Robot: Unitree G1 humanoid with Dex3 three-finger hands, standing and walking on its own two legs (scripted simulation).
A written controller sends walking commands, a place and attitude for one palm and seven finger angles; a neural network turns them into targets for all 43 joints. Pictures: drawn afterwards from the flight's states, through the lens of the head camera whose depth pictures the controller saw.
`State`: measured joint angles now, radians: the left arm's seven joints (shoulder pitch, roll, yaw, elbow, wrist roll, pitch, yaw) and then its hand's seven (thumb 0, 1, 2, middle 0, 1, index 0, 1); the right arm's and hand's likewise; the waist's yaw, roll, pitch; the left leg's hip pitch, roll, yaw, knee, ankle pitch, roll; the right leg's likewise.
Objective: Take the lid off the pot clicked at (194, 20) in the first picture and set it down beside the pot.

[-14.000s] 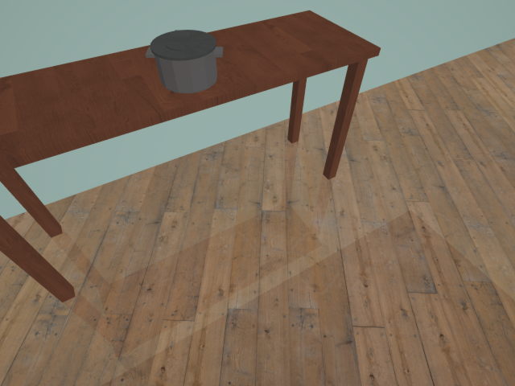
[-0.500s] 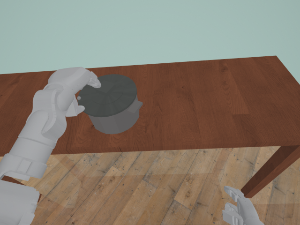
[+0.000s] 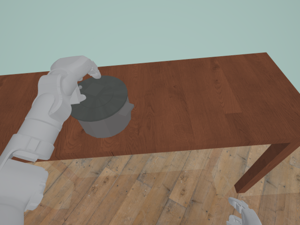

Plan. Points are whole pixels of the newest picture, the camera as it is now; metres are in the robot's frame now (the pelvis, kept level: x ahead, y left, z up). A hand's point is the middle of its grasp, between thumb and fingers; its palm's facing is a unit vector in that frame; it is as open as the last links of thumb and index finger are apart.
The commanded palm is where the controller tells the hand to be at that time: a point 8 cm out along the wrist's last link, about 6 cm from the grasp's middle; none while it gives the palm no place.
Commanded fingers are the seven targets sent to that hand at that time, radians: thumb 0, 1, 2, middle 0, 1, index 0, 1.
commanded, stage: move the open hand above the knob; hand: left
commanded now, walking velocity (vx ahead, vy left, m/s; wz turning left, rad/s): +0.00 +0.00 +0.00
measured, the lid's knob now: (94, 90) +0.48 +0.19 +0.09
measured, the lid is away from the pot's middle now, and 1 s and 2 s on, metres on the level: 0.00 0.00 0.00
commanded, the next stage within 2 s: lower the open fingers around the knob in 0.94 s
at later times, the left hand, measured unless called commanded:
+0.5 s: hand (88, 78) +0.46 +0.18 +0.16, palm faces -0.25 -0.06 -0.97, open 10.1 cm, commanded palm +0.44 +0.19 +0.22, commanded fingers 0.00 -0.32 1.48 -0.84 -0.08 -0.84 -0.08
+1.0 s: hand (85, 81) +0.45 +0.18 +0.16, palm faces -0.26 -0.05 -0.97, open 10.1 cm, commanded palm +0.43 +0.18 +0.22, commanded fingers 0.00 -0.32 1.48 -0.84 -0.08 -0.84 -0.08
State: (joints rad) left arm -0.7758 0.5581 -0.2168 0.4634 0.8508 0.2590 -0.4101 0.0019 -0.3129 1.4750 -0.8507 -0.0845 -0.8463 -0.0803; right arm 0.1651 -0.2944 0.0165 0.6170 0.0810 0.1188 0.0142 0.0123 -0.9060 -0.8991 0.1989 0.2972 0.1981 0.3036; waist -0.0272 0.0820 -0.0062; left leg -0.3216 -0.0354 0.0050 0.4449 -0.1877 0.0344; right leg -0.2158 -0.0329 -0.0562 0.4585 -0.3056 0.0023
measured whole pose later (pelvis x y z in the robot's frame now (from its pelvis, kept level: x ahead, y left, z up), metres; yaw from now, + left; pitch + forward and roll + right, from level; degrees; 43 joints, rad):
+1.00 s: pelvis +0.00 +0.00 +0.00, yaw +0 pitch +5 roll +0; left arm -0.91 0.51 -0.27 0.65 0.87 0.27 -0.39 0.00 -0.31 1.48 -0.85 -0.08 -0.85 -0.08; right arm 0.15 -0.27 0.03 0.63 0.09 0.14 0.00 0.01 -0.91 -0.90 0.20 0.30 0.20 0.30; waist -0.04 0.07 -0.03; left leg -0.34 -0.03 0.01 0.45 -0.19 0.03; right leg -0.24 -0.03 -0.05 0.46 -0.31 0.00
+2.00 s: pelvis +0.01 +0.00 +0.00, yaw -1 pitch +6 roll +0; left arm -0.89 0.47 -0.25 0.78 0.88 0.25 -0.34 0.00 -0.31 1.46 -0.82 -0.09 -0.84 -0.09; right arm 0.20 -0.27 0.02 0.64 0.08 0.14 0.00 0.01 -0.91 -0.90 0.20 0.30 0.20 0.30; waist -0.05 0.06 -0.05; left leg -0.36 -0.03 0.02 0.47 -0.21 0.04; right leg -0.26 -0.03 -0.04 0.47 -0.31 0.01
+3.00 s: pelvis +0.00 +0.01 +0.00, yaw -2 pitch +6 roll +0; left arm -0.86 0.48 -0.23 0.77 0.87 0.23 -0.34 0.00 0.14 0.84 -0.62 -0.94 -0.61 -0.92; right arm 0.19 -0.27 0.02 0.64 0.08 0.14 -0.01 0.01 -0.91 -0.90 0.20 0.30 0.20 0.30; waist -0.06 0.06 -0.04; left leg -0.36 -0.02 0.03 0.47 -0.21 0.04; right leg -0.25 -0.02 -0.03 0.46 -0.30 0.01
